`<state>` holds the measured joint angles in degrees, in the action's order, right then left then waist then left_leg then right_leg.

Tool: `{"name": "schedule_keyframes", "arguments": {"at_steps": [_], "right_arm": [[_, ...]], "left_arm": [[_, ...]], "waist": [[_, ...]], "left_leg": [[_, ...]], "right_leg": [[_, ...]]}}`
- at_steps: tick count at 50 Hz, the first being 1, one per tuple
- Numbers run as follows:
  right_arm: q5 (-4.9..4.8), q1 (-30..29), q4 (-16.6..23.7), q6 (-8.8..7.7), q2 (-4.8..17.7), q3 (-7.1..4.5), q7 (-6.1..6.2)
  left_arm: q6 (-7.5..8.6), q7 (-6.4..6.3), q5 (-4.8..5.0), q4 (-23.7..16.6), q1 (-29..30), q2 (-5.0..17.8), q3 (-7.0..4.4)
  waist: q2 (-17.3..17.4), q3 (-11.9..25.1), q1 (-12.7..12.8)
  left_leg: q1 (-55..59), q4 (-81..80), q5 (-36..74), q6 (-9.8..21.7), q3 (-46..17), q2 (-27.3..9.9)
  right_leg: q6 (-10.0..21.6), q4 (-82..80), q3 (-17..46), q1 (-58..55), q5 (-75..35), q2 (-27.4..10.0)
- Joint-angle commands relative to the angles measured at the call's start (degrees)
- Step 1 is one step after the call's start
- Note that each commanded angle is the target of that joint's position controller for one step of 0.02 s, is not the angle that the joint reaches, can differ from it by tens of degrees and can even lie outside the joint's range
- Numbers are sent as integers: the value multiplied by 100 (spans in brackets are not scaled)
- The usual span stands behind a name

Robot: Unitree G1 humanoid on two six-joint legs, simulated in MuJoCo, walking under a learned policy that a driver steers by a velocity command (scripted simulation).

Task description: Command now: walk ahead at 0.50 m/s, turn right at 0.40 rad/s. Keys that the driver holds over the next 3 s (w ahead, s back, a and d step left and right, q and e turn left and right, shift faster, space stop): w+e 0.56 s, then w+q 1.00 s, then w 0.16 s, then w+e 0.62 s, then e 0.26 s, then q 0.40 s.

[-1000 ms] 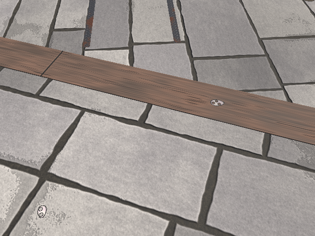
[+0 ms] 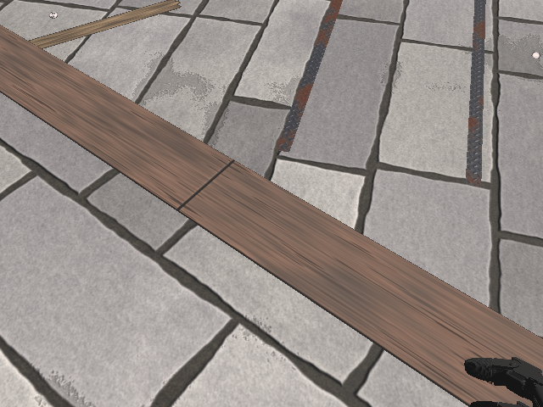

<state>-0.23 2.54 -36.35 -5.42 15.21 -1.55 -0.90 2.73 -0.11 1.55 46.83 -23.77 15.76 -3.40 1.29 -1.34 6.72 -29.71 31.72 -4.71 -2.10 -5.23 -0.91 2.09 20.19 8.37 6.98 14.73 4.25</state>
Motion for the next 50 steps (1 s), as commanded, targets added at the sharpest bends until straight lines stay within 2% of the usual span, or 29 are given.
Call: {"name": "schedule_keyframes", "arguments": {"at_steps": [1, 3, 4, 5, 6, 7, 8, 10, 13, 19, 20, 21, 22, 25, 27, 28, 29, 30, 31, 32, 33, 34, 35, 36, 37, 39, 42, 46, 50], "right_arm": [[-50, -56, 393, -132, 616, -233, 12], [-12, 662, 225, -143, 822, -363, 81], [67, 1515, 127, -135, 1155, -463, 143], [118, 1917, -7, -18, 1596, -567, 131], [34, 1895, -79, -1, 1264, -520, 90], [-2, 1704, -63, -9, 898, -422, 91], [28, 1433, -58, -13, 720, -359, 79], [98, 1086, -128, -16, 482, -292, 64], [62, 1058, -274, -84, 577, -351, 69], [17, 1211, -562, -39, 953, -458, 131], [628, 1695, -563, -209, 229, -151, -19], [616, 1896, -671, -257, 354, -174, -63], [563, 1903, -693, -256, 553, -194, -72], [503, 2146, -878, -150, 852, -192, -73], [507, 2108, -929, -100, 1113, -222, -63], [529, 1949, -944, -103, 1281, -243, -69], [637, 2091, -1029, -127, 1233, -193, -133], [854, 2551, -1064, -164, 710, -12, -210], [939, 3478, -990, -214, -72, 316, -457], [415, 1784, -837, -185, 452, 102, -515], [254, 1009, -566, -248, 421, 71, -462], [363, 958, -619, -287, 648, 6, -314], [543, 1228, -673, -264, 525, 41, -209], [580, 1388, -767, -185, 310, 126, -194], [559, 1537, -824, -91, 119, 169, -212], [476, 1450, -836, 6, 1, 199, -275], [424, 957, -757, -3, 10, 201, -370], [389, 302, -600, 94, 106, 152, -470], [381, -231, -432, 71, 304, 52, -395]], "left_arm": [[24, -54, 30, -415, 255, 1010, -256], [24, -54, -13, -481, 342, 750, -185], [54, -37, -88, -605, 414, 375, -62], [126, -56, 24, -809, -149, 98, 31], [128, -73, 117, -745, -175, 607, -67], [95, -66, 89, -743, 214, 858, -146], [59, -61, 32, -731, 414, 828, -162], [7, -20, -7, -800, 620, 678, -179], [-74, 42, -9, -963, 842, 402, -119], [-29, 225, -35, -1269, 1725, 235, 2], [58, 519, -845, -930, 1201, -11, 256], [83, 599, -769, -966, 1406, 73, 182], [117, 618, -674, -1027, 1684, 249, 154], [161, 556, -570, -1188, 2254, 350, 178], [212, 500, -494, -1251, 2235, 479, 139], [268, 474, -403, -1218, 1964, 641, 71], [346, 422, -318, -1042, 1379, 921, -60], [331, 276, -375, -717, 198, 1229, -216], [249, 164, -341, -384, -1161, 1407, -203], [252, 153, -526, -70, -1871, 1108, -175], [362, 154, -505, 105, -1542, 1308, -257], [396, 141, -377, 15, -833, 1018, -202], [411, 138, -318, -28, -319, 552, -21], [398, 147, -362, -166, 176, 219, 102], [381, 141, -410, -278, 520, 48, 176], [452, 100, -501, -374, 794, 140, 162], [516, 90, -708, -324, 612, 314, 146], [436, 237, -683, -4, 0, 448, 173], [376, 313, -644, 355, -436, 541, 169]], "waist": [[-734, 173, -499], [-705, 449, -918], [-76, 1079, -1294], [1531, 1588, -1084], [1390, 1196, -1098], [867, 599, -1154], [538, 310, -1053], [529, 20, -839], [495, -37, -761], [201, -156, -972], [217, 173, -949], [203, -150, -1018], [128, -189, -1035], [333, -323, -1106], [431, -277, -875], [407, -108, -545], [307, 310, -277], [-232, 1437, -37], [-1317, 3340, -3], [-423, 1941, 884], [-635, 588, 648], [-650, 233, 303], [-659, 323, -171], [-516, 212, -497], [-455, 185, -755], [-398, 49, -860], [-210, 95, -699], [-361, -103, -464], [-375, -310, -349]], "left_leg": [[1280, -443, 223, 88, 135, 173], [2461, -699, -24, 340, 57, -84], [3649, -757, -492, 693, -851, -1047], [4760, -1302, -1869, 1490, -3078, -2247], [4485, -1578, -2998, 1646, -3826, -2368], [4000, -1619, -2766, 1473, -3071, -2108], [3498, -1691, -1960, 1324, -2296, -1816], [2814, -1913, -759, 1203, -1314, -1456], [2481, -2209, 164, 1273, -507, -1365], [2508, -2309, 904, 1165, 694, -1274], [2938, -2548, 500, 1461, 619, -1604], [3217, -2519, 539, 1459, 611, -1703], [3408, -2473, 619, 1392, 786, -1651], [3727, -2315, 990, 1227, 1178, -1671], [3719, -1871, 2493, 1202, 1426, -1731], [3442, -1279, 3630, 1112, 1708, -1630], [2737, -280, 4268, 907, 1958, -1327], [1172, 1445, 2931, 518, 1946, -1048], [-467, 2982, -2189, 127, 1429, -92], [-1674, 4328, -2582, 223, 407, 282], [-2295, 4723, -2204, 393, 77, -98], [-1863, 4611, -1863, 476, 63, -455], [-1304, 4320, -1567, 569, 53, -673], [-728, 4228, -1450, 571, 44, -795], [-387, 4038, -1531, 549, 56, -825], [-616, 3550, -925, 532, 113, -808], [-1060, 2367, 555, 467, 193, -763], [-821, 1185, 1622, 424, 514, -458], [-1121, 259, 1480, 554, 511, -232]], "right_leg": [[770, -284, 1374, 651, -610, -1237], [488, 503, 1241, 1029, -539, -890], [248, 2051, 737, 1655, 109, -513], [2, 3644, -33, 3205, 1885, 51], [-77, 4598, -27, 3951, 1833, -377], [-99, 4935, 7, 4121, 1312, -572], [-143, 4937, -82, 3957, 898, -709], [-184, 4655, -110, 3665, 421, -958], [-289, 4301, -254, 3541, -23, -1059], [-259, 2490, -588, 3217, -1561, -1008], [-172, 2495, -687, 3349, -1584, -1036], [-98, 2431, -515, 3620, -1503, -1078], [-44, 2218, -632, 3718, -1501, -1010], [159, 1795, -940, 3390, -965, -770], [322, 1605, -1224, 2674, -697, -407], [480, 1355, -1429, 1811, -995, -116], [683, 1387, -1448, 320, -1364, 132], [1293, 2220, -733, -2249, -2643, -313], [2711, 1261, 2546, -4912, -2360, -2193], [2090, 341, 3200, -4137, -1788, -2323], [1574, 84, 2352, -2755, -1137, -2222], [1515, -50, 1778, -1363, -962, -2104], [1442, -181, 1195, -487, -1186, -2009], [1397, -470, 865, 431, -1270, -1989], [1407, -815, 720, 1022, -1094, -2006], [1366, -1276, 296, 1292, -735, -1904], [1297, -1349, -504, 798, -1689, -1766], [1131, -1243, -1267, 415, -2235, -1664], [946, -1020, -1406, -899, -2569, -1873]]}}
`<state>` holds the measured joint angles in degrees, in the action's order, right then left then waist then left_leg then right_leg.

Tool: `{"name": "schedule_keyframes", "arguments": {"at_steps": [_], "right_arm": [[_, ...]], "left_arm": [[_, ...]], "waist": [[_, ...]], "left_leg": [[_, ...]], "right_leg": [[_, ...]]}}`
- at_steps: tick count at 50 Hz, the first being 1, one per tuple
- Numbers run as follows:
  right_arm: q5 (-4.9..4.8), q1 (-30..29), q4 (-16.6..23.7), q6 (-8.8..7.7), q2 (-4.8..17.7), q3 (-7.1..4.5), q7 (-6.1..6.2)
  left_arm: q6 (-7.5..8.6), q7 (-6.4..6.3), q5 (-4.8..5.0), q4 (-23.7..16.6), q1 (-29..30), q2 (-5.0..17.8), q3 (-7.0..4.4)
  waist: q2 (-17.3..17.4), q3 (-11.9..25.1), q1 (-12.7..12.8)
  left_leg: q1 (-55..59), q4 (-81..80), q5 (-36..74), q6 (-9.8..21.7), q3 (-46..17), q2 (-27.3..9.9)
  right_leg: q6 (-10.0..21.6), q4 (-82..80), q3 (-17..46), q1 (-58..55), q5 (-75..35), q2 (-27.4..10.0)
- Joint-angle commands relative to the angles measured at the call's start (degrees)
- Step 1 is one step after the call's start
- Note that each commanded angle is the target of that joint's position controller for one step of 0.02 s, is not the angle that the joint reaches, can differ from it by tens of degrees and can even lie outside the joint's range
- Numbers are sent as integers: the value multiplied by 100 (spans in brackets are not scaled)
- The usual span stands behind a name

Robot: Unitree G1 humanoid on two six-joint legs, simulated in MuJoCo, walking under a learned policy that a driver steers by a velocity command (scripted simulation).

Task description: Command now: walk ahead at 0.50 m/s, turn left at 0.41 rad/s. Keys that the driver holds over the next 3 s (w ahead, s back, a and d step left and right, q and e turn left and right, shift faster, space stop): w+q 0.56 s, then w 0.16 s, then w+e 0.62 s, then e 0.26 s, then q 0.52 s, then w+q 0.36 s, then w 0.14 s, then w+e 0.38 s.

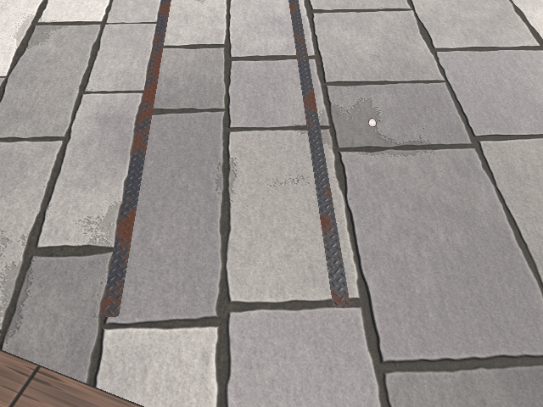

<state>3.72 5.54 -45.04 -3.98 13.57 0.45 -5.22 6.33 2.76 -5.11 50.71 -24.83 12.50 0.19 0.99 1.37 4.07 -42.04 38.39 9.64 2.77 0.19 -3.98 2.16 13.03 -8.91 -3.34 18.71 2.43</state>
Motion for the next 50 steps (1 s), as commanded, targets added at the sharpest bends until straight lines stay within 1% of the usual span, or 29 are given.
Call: {"name": "schedule_keyframes", "arguments": {"at_steps": [1, 4, 6, 7, 8, 9, 10, 11, 13, 15, 17, 19, 22, 26, 29, 30, 31, 32, 33, 34, 35, 36, 37, 38, 39, 40, 42, 45, 50], "right_arm": [[-16, -674, 471, -82, 490, -169, 53], [-102, -704, 566, -139, 742, -306, 129], [-209, 360, 342, -269, 1196, -499, 227], [-249, 1600, -7, -281, 1151, -533, 276], [-181, 3055, -350, -152, 1122, -528, 333], [-38, 3601, -707, -262, 1224, -588, 371], [-102, 3129, -679, -388, 1318, -663, 382], [-111, 2542, -619, -434, 976, -522, 359], [-119, 1313, -355, -451, 430, -268, 265], [-170, 602, -42, -474, 466, -237, 213], [-66, 445, 119, -454, 916, -347, 217], [153, 912, 75, -524, 635, -258, 303], [56, 1639, -91, -458, 680, -242, 307], [-6, 2413, -192, -346, 695, -177, 167], [-185, 2346, -211, -160, 879, -107, 187], [-39, 2249, -127, -171, 827, -39, 97], [-748, 2623, -386, -17, -25, -63, 406], [-892, 3529, -435, 33, -32, -6, 561], [-903, 3587, -203, -18, 126, -7, 656], [-1074, 2489, 231, -52, 292, -51, 786], [-947, 1107, 542, 11, 567, -162, 917], [-818, 536, 773, 66, 402, -124, 934], [-633, 427, 860, 120, 54, -33, 878], [-581, 499, 862, 146, -116, 6, 799], [-533, 569, 945, 116, -207, 31, 718], [-469, 643, 953, 60, -15, -8, 664], [-177, 366, 995, -42, 190, -66, 628], [-478, -508, 1258, -50, -42, -23, 568], [-574, -985, 1276, -229, 345, -293, 403]], "left_arm": [[-13, 24, 39, 37, -404, 887, -199], [-42, -3, 3, 115, -378, 1070, -260], [40, -46, -139, 42, -411, 1129, -245], [90, -95, -195, 36, -1157, 662, -42], [108, 89, -183, -118, -299, 921, -89], [89, 214, 84, -489, 745, 713, -54], [144, 116, 188, -684, 1458, 792, -50], [146, -18, 72, -753, 1374, 948, -41], [24, -244, -96, -714, 1021, 471, 124], [-186, -324, -100, -759, 855, 565, 119], [-282, -236, -89, -823, 747, 306, 224], [-216, -125, -152, -990, 955, 290, 244], [-252, -74, 53, -1139, 1404, 403, 282], [-344, -89, -65, -1377, 2090, 572, 234], [-240, -126, 105, -1040, 1468, 882, 26], [-133, -133, 148, -744, 339, 1207, -192], [-156, -187, 688, -432, -527, 1022, -326], [-233, -164, 760, -185, -1210, 1477, -461], [-329, -77, 896, 12, -1314, 1787, -600], [-348, -155, 900, 205, -1058, 1698, -619], [-342, -275, 747, 94, -588, 874, -389], [-245, -315, 597, 104, -135, 591, -223], [-162, -271, 546, 238, 55, 319, -95], [-134, -218, 553, 284, 262, 178, -25], [-134, -237, 532, 333, 429, 80, 9], [-99, -231, 477, 263, 577, 293, -24], [-46, -363, 484, 122, 597, 664, -150], [-86, -485, 745, 326, -67, 982, -268], [-379, -474, 627, 498, -770, 834, -381]], "waist": [[-358, -600, -58], [-527, -525, -277], [-405, 258, -661], [168, 1656, -827], [660, 2213, -1709], [451, 1551, -1967], [452, 208, -1868], [168, 296, -1448], [-81, 118, -494], [1, 52, -125], [-149, -13, -98], [-39, -151, -353], [-154, -234, -811], [-42, -570, -1082], [-75, -604, -700], [-78, -189, -122], [-350, 1027, -29], [-1480, 1658, -28], [-1778, 1701, -125], [-1490, 908, -49], [-119, -15, 129], [-93, -524, 32], [-55, -852, -227], [-114, -1101, -562], [-495, -1004, -759], [-612, -948, -886], [-353, -565, -687], [-417, -500, -292], [-695, -497, -81]], "left_leg": [[123, -546, -236, 124, 44, 164], [969, -629, -1236, 432, 422, 606], [3364, -68, -743, 938, 475, 1006], [6470, 352, -1197, 1820, -1097, 235], [7654, -1037, -1895, 2511, -3403, -790], [7638, -1603, -2302, 2000, -3646, -890], [6373, -1596, -2083, 1686, -3328, -852], [5323, -1692, -1533, 1752, -3103, -812], [2994, -2096, -1196, 1769, -2520, -606], [1875, -2600, -1785, 1698, -2291, -416], [491, -2336, -1962, 1271, -1311, 352], [845, -1627, -1871, 1299, -1636, 280], [1049, -559, -3302, 1163, -1719, 478], [1689, 582, -4177, 1209, -2769, 303], [1763, 1961, -3999, 800, -2839, 582], [737, 2915, -3270, 434, -2553, 731], [-6, 4828, -5397, 198, -1497, 1139], [-1354, 7426, -6116, -192, -1141, 1286], [-2406, 8767, -5569, -375, -818, 893], [-3537, 8951, -4657, -447, -427, 694], [-3637, 8717, -4058, -410, -315, 490], [-3232, 8140, -3716, -360, -595, 356], [-2958, 7885, -3691, -193, -859, 259], [-2706, 6827, -3461, -42, -969, 11], [-2431, 6229, -3043, 32, -735, -113], [-1895, 4994, -2246, -16, -346, -125], [117, 2513, -365, -300, -123, -86], [1053, 258, -152, -595, -242, 214], [1439, -1464, -922, -335, -239, 466]], "right_leg": [[899, -230, 283, -170, -3164, -1755], [726, 402, -18, -449, -5121, -1802], [284, 2020, -320, 544, -6275, -1456], [-433, 3702, -42, 2733, -4935, -1156], [-900, 5981, 153, 4188, 620, 119], [-492, 6631, 1263, 5376, 1194, 108], [-492, 6894, 1696, 5956, 1070, -324], [-409, 6483, 1839, 5381, 765, -509], [-213, 5583, 1684, 3876, 345, -858], [-335, 4806, 1462, 3193, 886, -863], [-395, 4279, 820, 1947, -196, -547], [-232, 4041, 1483, 2708, -2322, -777], [-365, 1899, 1355, 2441, -3943, -691], [-527, 1017, 1436, 2578, -3307, -623], [-287, -56, 1133, 1452, -4153, -650], [127, 953, 972, -218, -4080, -860], [235, 1954, 1792, -1530, -5552, -1574], [925, 2414, 3173, -2733, -4880, -2560], [1614, 1698, 4396, -2767, -3112, -3183], [1945, 664, 5171, -2402, -670, -3332], [1676, 224, 4570, -1267, -181, -3018], [1561, 231, 4280, -154, -877, -2853], [1416, 299, 3829, 774, -1222, -2577], [1122, 257, 3131, 1493, -700, -2070], [884, 157, 2640, 1952, -440, -1608], [839, -59, 2145, 2420, -607, -1118], [844, -320, 1559, 3294, -1583, -738], [855, -629, 1866, 2273, -1994, -1148], [647, 422, 2341, 406, -2462, -1476]]}}
Over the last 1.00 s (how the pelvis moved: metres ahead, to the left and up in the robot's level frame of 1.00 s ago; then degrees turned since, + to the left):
0.54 -0.16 -0.01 -16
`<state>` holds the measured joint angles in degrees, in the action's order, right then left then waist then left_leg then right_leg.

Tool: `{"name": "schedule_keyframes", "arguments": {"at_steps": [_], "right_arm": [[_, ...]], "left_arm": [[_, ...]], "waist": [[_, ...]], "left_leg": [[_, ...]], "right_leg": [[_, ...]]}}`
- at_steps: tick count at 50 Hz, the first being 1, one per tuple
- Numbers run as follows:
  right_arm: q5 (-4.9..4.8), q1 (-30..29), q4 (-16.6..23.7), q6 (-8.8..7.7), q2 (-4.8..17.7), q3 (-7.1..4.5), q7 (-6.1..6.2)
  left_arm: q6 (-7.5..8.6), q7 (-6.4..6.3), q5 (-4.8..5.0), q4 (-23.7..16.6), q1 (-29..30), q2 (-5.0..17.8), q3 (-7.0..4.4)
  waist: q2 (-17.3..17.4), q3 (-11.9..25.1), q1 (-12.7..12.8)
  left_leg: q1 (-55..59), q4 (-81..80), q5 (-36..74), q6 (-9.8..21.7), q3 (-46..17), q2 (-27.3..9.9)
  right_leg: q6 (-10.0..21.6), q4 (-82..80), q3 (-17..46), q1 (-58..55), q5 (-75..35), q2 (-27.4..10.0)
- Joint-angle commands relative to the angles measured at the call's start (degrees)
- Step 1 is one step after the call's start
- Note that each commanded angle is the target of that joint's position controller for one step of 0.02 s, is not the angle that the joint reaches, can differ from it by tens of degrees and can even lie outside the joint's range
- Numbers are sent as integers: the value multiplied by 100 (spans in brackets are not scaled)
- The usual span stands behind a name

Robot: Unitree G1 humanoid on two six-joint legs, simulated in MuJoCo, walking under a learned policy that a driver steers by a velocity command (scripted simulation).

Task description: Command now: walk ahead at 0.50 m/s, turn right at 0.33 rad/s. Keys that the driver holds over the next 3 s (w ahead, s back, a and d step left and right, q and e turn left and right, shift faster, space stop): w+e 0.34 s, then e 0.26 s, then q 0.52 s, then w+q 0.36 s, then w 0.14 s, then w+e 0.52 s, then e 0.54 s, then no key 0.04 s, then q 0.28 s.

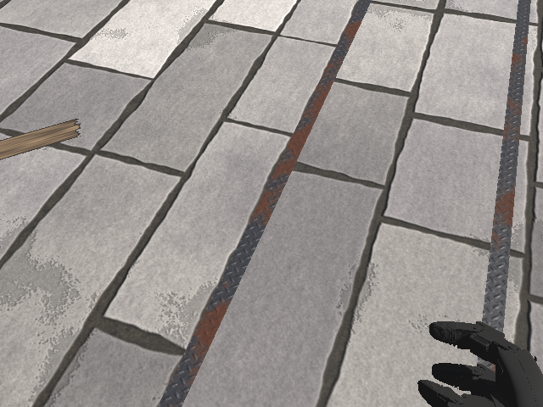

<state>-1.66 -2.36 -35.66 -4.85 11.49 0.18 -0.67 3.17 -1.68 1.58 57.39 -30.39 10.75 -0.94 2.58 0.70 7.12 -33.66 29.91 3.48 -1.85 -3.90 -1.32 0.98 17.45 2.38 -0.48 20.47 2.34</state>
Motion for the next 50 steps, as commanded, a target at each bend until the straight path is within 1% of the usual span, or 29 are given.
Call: {"name": "schedule_keyframes", "arguments": {"at_steps": [1, 2, 3, 4, 5, 6, 7, 8, 10, 14, 17, 19, 21, 23, 25, 26, 27, 28, 29, 30, 31, 32, 33, 35, 38, 41, 44, 46, 50], "right_arm": [[-33, 241, 231, -169, 732, -370, -31], [68, 1130, 83, -203, 958, -467, -10], [215, 2203, -112, -169, 1452, -628, 34], [113, 2750, -327, -89, 1438, -689, -15], [128, 2692, -399, -40, 1036, -599, 21], [109, 2189, -389, -19, 895, -543, 61], [104, 1659, -393, -23, 711, -496, 54], [151, 1304, -416, -41, 526, -468, 27], [197, 1049, -531, -94, 472, -506, -5], [233, 1233, -868, -146, 750, -615, 85], [196, 1388, -1047, -111, 921, -655, 182], [165, 1334, -1082, -69, 1025, -670, 247], [104, 1416, -1143, -4, 1202, -716, 291], [7, 1460, -1181, 76, 1395, -779, 297], [-93, 1383, -1160, 153, 1530, -830, 308], [-88, 1454, -1162, 175, 1424, -796, 297], [156, 1776, -1081, 158, 1128, -687, 260], [364, 2376, -864, 65, 615, -468, 163], [169, 2036, -959, 1, 1141, -557, 94], [31, 1519, -792, 19, 1188, -563, 105], [82, 1458, -913, 85, 1093, -544, 180], [143, 1452, -1006, 185, 1091, -555, 253], [141, 1567, -1075, 299, 1092, -572, 267], [167, 1793, -1197, 423, 894, -542, 288], [165, 1656, -1258, 459, 640, -441, 307], [109, 1336, -1218, 515, 860, -477, 305], [73, 1033, -1063, 576, 1060, -544, 299], [67, 929, -979, 589, 1049, -558, 280], [34, 1115, -1015, 564, 855, -534, 184]], "left_arm": [[-94, -14, -104, -173, -308, 950, -272], [-79, 18, -161, -322, -116, 912, -266], [28, 59, -127, -562, -267, 371, -128], [155, 94, -77, -710, -421, 298, -41], [157, 83, 96, -710, 22, 863, -270], [130, 34, 104, -913, 564, 1020, -363], [85, 3, 24, -994, 831, 989, -404], [15, -8, -32, -995, 808, 801, -417], [-119, 5, -8, -1009, 635, 465, -394], [-211, 25, -73, -1338, 1201, 567, -463], [-160, 160, -58, -1535, 1741, 533, -423], [-134, 254, -122, -1726, 2228, 499, -379], [-147, 347, -139, -1935, 2516, 542, -382], [-189, 413, -149, -2090, 2557, 714, -442], [-198, 447, -171, -2055, 1996, 1004, -583], [-196, 407, -166, -1892, 1300, 1310, -743], [-223, 263, -138, -1885, 850, 1939, -907], [-171, 249, -221, -2120, 1189, 2417, -889], [-188, 301, -247, -2275, 1005, 2004, -799], [-165, 311, -210, -2296, 1377, 1732, -717], [-188, 274, -109, -2301, 1767, 1392, -621], [-223, 225, -90, -2330, 2053, 1100, -527], [-225, 224, -174, -2354, 2199, 980, -471], [-137, 232, -300, -2268, 2283, 907, -426], [-54, 152, -353, -2020, 2378, 760, -357], [-80, 83, -392, -1850, 2464, 902, -376], [-176, 15, -330, -1721, 2412, 1067, -427], [-255, -44, -264, -1655, 2303, 1113, -454], [-378, -129, -193, -1657, 2440, 1138, -486]], "waist": [[-939, -70, -588], [-1034, 671, -1067], [-20, 1762, -1345], [1141, 2846, -1438], [728, 2017, -1482], [559, 1045, -1303], [432, 450, -1059], [475, 134, -802], [447, -6, -530], [112, -168, -488], [62, -231, -618], [-22, -393, -723], [32, -363, -789], [124, -248, -761], [170, 112, -449], [-72, 483, -122], [-1144, 985, -74], [-2101, 1955, -713], [-1162, 2675, -208], [-956, 1999, -273], [-446, 1426, -468], [-435, 1093, -621], [-545, 985, -794], [-571, 1014, -955], [-648, 960, -966], [-791, 737, -846], [-814, 323, -685], [-766, 208, -606], [-731, 357, -739]], "left_leg": [[1388, -684, -608, 321, 245, 255], [2970, -132, -294, 606, -1, -148], [5765, 256, 289, 1346, -1610, -1556], [6396, -457, -1251, 1846, -3485, -2471], [5792, -800, -2286, 1645, -3274, -2218], [4713, -1099, -2229, 1407, -2464, -1992], [3662, -1421, -1789, 1286, -1801, -1697], [2937, -1686, -1474, 1202, -1302, -1485], [2173, -2019, -1170, 1176, -666, -1329], [2206, -2197, -370, 1331, 51, -1449], [2425, -2172, -213, 1174, 632, -1340], [2340, -1985, 328, 1048, 1036, -1255], [2518, -1698, 881, 936, 1207, -1331], [2887, -1240, 1495, 823, 1272, -1459], [3097, -117, 2517, 640, 1400, -1354], [2844, 1022, 2353, 431, 1531, -1079], [1486, 2954, 38, 3, 1663, -672], [-342, 4908, -4452, -328, 795, 400], [-498, 5321, -4309, -200, -206, 224], [-851, 5140, -3699, -81, -147, 64], [-853, 4683, -3231, -69, -62, -235], [-543, 4234, -2970, -84, -21, -413], [-36, 4048, -2811, -72, 39, -457], [581, 3608, -2487, -93, 91, -436], [1066, 2339, -2012, -136, 12, -517], [1299, 1674, -1673, -126, 34, -482], [900, 1562, -2148, -68, 111, -401], [610, 1614, -2537, -21, 160, -373], [851, 1082, -2655, 95, 454, -189]], "right_leg": [[665, 565, 1119, 132, -3183, -1258], [558, 1625, 947, 817, -3066, -991], [213, 3689, 472, 3167, -1472, -331], [88, 5022, 675, 4135, 1427, -102], [56, 5698, 837, 4748, 1161, -318], [27, 5704, 576, 4939, 477, -535], [-6, 5472, 429, 4668, -9, -713], [-31, 5274, 421, 4327, -254, -855], [-51, 5211, 355, 3809, -456, -961], [-92, 4549, 494, 4258, -1257, -1022], [-60, 3482, 350, 4169, -2159, -956], [-29, 2740, 46, 3825, -2527, -857], [22, 2343, -164, 3536, -2360, -768], [149, 2100, -344, 3352, -1794, -616], [393, 1654, -654, 2538, -1440, -222], [587, 1243, -685, 1501, -1920, 58], [1000, 1236, 648, -39, -4451, -863], [2362, 1053, 3425, -1577, -5661, -2341], [2410, 722, 3457, -1657, -4834, -2285], [2112, 644, 2723, -1099, -4176, -2005], [1731, 604, 2063, -347, -3825, -1761], [1529, 505, 1672, 412, -3758, -1579], [1461, 396, 1403, 1041, -3942, -1447], [1443, 243, 1018, 1591, -4283, -1365], [1308, 78, 562, 1768, -4012, -1298], [1235, -237, 530, 1802, -2554, -1367], [1290, -342, 768, 1505, -1435, -1593], [1347, -264, 938, 1122, -1334, -1792], [1267, 265, 712, 578, -2861, -1885]]}}
Over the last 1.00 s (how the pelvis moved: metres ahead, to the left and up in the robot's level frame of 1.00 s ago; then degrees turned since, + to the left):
0.60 0.09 -0.14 20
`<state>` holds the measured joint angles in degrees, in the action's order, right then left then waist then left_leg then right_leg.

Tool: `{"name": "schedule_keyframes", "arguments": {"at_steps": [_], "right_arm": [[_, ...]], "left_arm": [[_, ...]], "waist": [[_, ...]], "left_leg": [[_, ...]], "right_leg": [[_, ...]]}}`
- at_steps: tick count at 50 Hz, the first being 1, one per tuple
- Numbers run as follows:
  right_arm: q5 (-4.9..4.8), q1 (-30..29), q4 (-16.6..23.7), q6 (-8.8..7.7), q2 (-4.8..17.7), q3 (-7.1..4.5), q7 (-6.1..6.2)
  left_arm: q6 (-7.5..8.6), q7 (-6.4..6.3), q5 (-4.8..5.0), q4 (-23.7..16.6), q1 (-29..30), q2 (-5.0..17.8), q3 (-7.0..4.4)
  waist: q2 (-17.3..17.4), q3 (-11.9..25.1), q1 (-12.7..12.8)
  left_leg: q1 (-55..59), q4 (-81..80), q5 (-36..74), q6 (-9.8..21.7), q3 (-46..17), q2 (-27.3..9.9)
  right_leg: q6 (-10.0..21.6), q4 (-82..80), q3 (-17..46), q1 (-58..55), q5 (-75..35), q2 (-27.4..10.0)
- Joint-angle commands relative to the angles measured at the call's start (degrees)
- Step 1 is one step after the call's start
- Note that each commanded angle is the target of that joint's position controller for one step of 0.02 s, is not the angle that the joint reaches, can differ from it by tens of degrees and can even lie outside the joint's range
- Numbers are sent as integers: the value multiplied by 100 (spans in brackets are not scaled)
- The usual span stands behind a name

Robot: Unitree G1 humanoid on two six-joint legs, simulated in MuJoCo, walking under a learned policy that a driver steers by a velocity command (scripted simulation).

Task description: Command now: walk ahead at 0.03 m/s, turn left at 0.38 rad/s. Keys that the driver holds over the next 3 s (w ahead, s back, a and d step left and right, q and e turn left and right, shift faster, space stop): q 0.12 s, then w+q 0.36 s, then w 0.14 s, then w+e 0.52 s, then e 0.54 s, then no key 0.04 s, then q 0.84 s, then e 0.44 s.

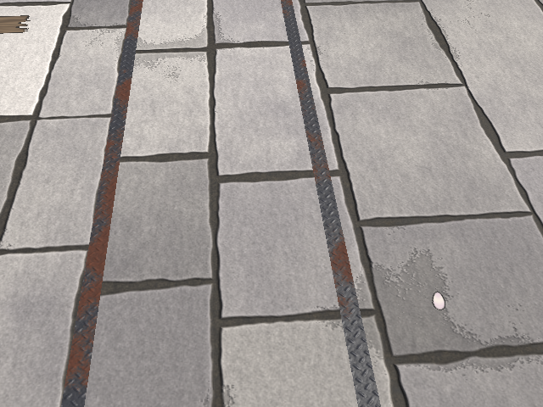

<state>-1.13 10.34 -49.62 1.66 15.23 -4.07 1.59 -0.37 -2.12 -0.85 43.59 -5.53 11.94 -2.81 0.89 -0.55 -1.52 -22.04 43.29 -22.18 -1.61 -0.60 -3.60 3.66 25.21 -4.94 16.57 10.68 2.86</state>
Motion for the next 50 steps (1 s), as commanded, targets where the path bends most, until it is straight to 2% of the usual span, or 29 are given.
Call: {"name": "schedule_keyframes", "arguments": {"at_steps": [1, 3, 4, 5, 6, 7, 8, 9, 10, 12, 14, 19, 23, 24, 25, 26, 27, 28, 31, 35, 37, 41, 43, 44, 45, 46, 47, 48, 50], "right_arm": [[-26, 0, 324, -96, 444, -104, -81], [33, 249, 257, -103, 633, -145, -146], [75, 331, 306, -102, 1207, -275, -88], [110, 393, 352, -106, 1507, -345, -68], [250, 573, 403, -188, 1337, -310, -71], [199, 445, 408, -270, 1217, -300, -52], [49, 300, 419, -302, 1136, -308, -32], [-84, 272, 421, -306, 1010, -275, -9], [-126, 311, 412, -295, 905, -241, 29], [-58, 417, 418, -300, 903, -235, 84], [-9, 430, 443, -344, 1016, -264, 105], [-42, 520, 534, -370, 1147, -308, 8], [-49, 349, 661, -361, 905, -223, -23], [-23, 218, 738, -383, 656, -144, -26], [-19, 211, 877, -429, 218, -20, -31], [-128, 305, 1117, -507, 345, -19, -21], [-154, 486, 951, -547, 801, -126, -34], [-101, 377, 876, -561, 897, -163, -63], [-14, 87, 932, -609, 653, -127, -131], [119, -549, 1226, -681, 282, 41, -194], [86, -863, 1322, -717, 198, 102, -241], [-17, -1038, 1434, -746, 502, 24, -322], [-6, -564, 1308, -757, 706, -83, -298], [20, 67, 1127, -751, 905, -198, -244], [110, 1010, 998, -749, 1261, -319, -172], [211, 1498, 890, -685, 1788, -418, -166], [190, 1506, 852, -678, 1325, -309, -199], [129, 1082, 890, -698, 999, -196, -209], [153, 377, 903, -726, 583, -63, -232]], "left_arm": [[-61, -97, 93, -283, 33, 1049, -316], [-111, -109, 205, -227, -50, 1034, -356], [-79, -86, 52, -374, -17, 814, -320], [-28, -86, -42, -593, 491, 686, -287], [8, -62, -30, -611, 684, 778, -309], [20, -19, 70, -519, 533, 861, -352], [31, 1, 106, -424, 431, 862, -373], [49, 16, 98, -409, 492, 942, -399], [90, 48, 116, -428, 622, 902, -396], [221, 117, 178, -455, 845, 825, -376], [365, 169, 181, -447, 1005, 770, -354], [581, 293, 241, -452, 1063, 842, -319], [713, 269, 245, -194, 223, 1036, -403], [725, 220, 212, -60, -396, 1215, -470], [714, 162, 84, 63, -1088, 1596, -549], [690, 240, 16, 246, -1561, 1896, -623], [717, 273, 73, 148, -1196, 1422, -484], [715, 280, 115, 103, -976, 1116, -403], [686, 275, 86, 137, -720, 872, -276], [629, 263, 204, 289, -961, 1104, -304], [578, 247, 230, 328, -1064, 1282, -342], [504, 224, 319, 451, -1418, 1398, -354], [470, 195, 315, 457, -1367, 1409, -340], [471, 190, 268, 445, -1389, 1286, -292], [480, 200, 156, 311, -1319, 957, -165], [543, 175, 179, 162, -2009, 316, 15], [573, 164, 335, 247, -1998, 812, -98], [563, 161, 404, 147, -1609, 1185, -209], [498, 141, 287, 106, -1256, 1093, -229]], "waist": [[-588, 562, 17], [-389, 559, -111], [745, 642, 87], [1636, 421, -94], [1095, 708, -306], [666, 792, -157], [460, 738, -52], [475, 632, -59], [540, 526, -77], [619, 266, -149], [644, 118, -198], [785, 54, -269], [718, 216, 230], [546, 443, 527], [-526, 844, 712], [-1764, 889, 662], [-1227, 326, 539], [-1000, -68, 493], [-693, -259, 335], [-623, -269, 423], [-658, -261, 491], [-756, -172, 408], [-703, 20, 29], [-614, 375, -275], [-202, 1086, -715], [1484, 2026, -486], [1428, 1933, -549], [1044, 1079, -477], [682, 349, -171]], "left_leg": [[-18, -707, 216, 130, 267, 149], [684, -1974, 1756, 453, -2, 113], [1398, -2099, 3579, 920, -1379, -851], [1933, -2218, 5159, 1877, -2549, -1667], [2146, -2297, 4957, 2198, -2675, -1780], [2322, -2296, 4048, 1932, -2309, -1450], [2400, -2345, 2982, 1648, -2116, -1169], [2432, -2523, 1966, 1524, -2140, -1081], [2358, -2735, 1123, 1487, -2172, -960], [2228, -3037, 317, 1476, -2183, -793], [2060, -3075, 473, 1443, -2058, -658], [1391, -2912, 428, 1464, -2259, -571], [687, -2290, 252, 1153, -2415, -238], [84, -1620, 42, 940, -2198, -23], [-1018, -45, -469, 594, -1313, 592], [-2111, 1336, -1357, 480, -891, 782], [-2461, 2032, -1036, 484, -1073, 391], [-2528, 2243, -525, 496, -986, 255], [-2247, 1896, 353, 455, -778, -92], [-1737, 433, 1040, 158, -125, -146], [-1127, -458, 1471, 56, 20, 40], [-258, -1206, 1959, 94, -57, 229], [618, -1526, 1891, 273, -37, 295], [1553, -1589, 1743, 408, -8, 315], [2957, -1524, 1479, 727, -762, -505], [4537, -2045, 452, 1472, -3108, -2041], [4179, -2659, -594, 1622, -4052, -2065], [3536, -2749, -672, 1408, -3228, -1883], [2353, -2994, 465, 1195, -1936, -1402]], "right_leg": [[895, -302, 1249, -1153, -2264, -1856], [340, 377, 753, -898, -1908, -1432], [-166, 1551, 109, 101, -775, -804], [-563, 2416, 15, 1625, 1981, 114], [-590, 3453, 647, 2012, 2663, 88], [-556, 3721, 866, 2224, 2257, -89], [-557, 3587, 887, 2422, 1855, -220], [-566, 3332, 912, 2556, 1520, -339], [-577, 3105, 902, 2523, 1174, -362], [-604, 2410, 839, 2408, 663, -299], [-635, 1611, 818, 2069, 347, -240], [-589, 541, 733, 980, 267, -90], [-403, -229, 699, -679, -221, -134], [-207, -232, 1080, -1608, -84, -602], [280, -603, 2463, -2785, 1013, -1601], [1038, -1273, 4630, -3034, 2453, -2586], [1089, -1372, 4485, -2608, 2931, -2556], [904, -1371, 3774, -2272, 2502, -2231], [699, -1569, 2515, -1595, 778, -1768], [853, -1736, 1779, -1125, -511, -1413], [787, -1658, 1493, -820, -841, -1266], [640, -1421, 1748, -802, -853, -1540], [431, -910, 1695, -743, -1231, -1495], [275, -161, 1502, -530, -1689, -1229], [31, 1391, 1227, 256, -932, -862], [-303, 3469, 714, 1927, 1763, -132], [-298, 4419, 1235, 2517, 2227, -272], [-219, 4708, 1240, 2864, 1763, -537], [-216, 4406, 1104, 2586, 952, -892]]}}
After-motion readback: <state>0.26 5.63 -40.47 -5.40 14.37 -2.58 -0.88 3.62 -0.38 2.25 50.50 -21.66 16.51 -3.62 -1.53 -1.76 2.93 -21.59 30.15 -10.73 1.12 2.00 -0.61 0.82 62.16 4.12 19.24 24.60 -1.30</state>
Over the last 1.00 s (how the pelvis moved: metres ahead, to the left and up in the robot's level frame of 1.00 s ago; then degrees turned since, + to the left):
0.36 -0.08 0.00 -17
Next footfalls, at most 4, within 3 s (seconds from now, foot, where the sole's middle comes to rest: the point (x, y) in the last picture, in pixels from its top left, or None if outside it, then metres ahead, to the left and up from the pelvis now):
0.06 left None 0.02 0.12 -0.77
0.48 right None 0.21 -0.08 -0.77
0.90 left None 0.37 0.27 -0.77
1.38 right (251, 340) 0.66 0.06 -0.77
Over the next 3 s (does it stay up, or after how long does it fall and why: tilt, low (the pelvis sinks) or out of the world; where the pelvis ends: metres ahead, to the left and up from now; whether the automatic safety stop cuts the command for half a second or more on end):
stays up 0.62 0.23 -0.01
